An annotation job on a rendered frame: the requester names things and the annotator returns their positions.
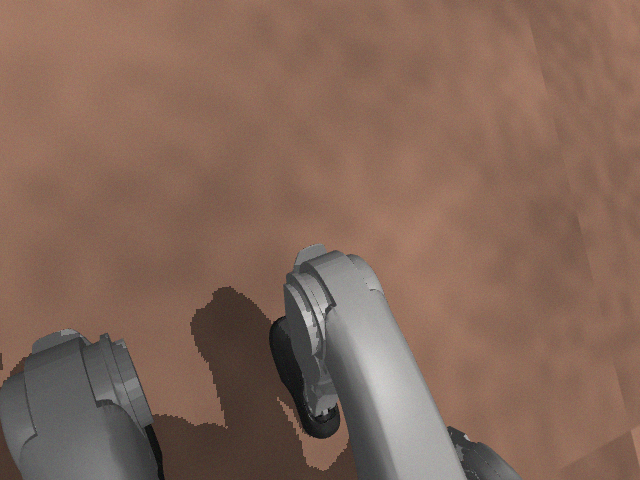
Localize right robot foot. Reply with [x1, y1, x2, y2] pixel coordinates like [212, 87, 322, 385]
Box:
[269, 316, 340, 439]

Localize right robot hand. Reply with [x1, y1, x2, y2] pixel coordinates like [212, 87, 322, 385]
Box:
[447, 426, 523, 480]

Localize left robot foot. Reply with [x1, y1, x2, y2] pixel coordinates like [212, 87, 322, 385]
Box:
[144, 424, 165, 480]

